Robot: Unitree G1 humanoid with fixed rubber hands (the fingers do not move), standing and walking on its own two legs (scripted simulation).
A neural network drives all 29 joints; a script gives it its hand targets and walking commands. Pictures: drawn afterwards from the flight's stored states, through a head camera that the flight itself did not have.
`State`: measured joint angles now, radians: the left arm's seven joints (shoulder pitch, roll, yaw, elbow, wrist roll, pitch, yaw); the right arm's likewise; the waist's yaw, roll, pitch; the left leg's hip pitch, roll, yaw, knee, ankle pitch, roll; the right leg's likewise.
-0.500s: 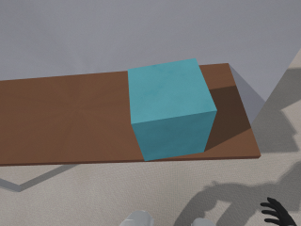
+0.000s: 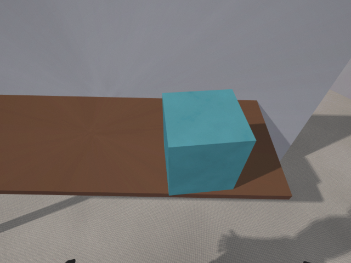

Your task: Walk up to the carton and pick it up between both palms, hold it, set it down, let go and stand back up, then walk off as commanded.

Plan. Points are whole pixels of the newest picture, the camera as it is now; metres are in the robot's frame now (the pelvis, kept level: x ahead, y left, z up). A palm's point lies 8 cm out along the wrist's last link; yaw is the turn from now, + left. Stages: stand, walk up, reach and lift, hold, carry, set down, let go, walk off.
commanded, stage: walk up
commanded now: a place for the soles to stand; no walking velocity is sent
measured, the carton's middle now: (199, 143) +0.46 -0.04 -0.04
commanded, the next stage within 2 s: reach and lift in 1.50 s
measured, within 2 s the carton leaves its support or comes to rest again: neither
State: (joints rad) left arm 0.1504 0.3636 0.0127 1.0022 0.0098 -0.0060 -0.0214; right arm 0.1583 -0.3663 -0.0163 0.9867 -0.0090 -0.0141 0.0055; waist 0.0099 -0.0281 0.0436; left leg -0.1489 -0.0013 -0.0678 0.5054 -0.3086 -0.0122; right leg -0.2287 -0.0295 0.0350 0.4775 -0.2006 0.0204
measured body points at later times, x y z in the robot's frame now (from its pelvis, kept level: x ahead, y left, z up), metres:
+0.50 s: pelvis +0.02 -0.03 +0.00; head +0.02 -0.03 +0.45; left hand +0.11 +0.28 -0.12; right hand +0.11 -0.34 -0.12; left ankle -0.02 +0.13 -0.74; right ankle +0.04 -0.15 -0.74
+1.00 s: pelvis +0.02 -0.02 +0.00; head +0.02 -0.02 +0.45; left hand +0.11 +0.28 -0.12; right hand +0.08 -0.34 -0.12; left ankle -0.02 +0.13 -0.74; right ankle +0.04 -0.15 -0.74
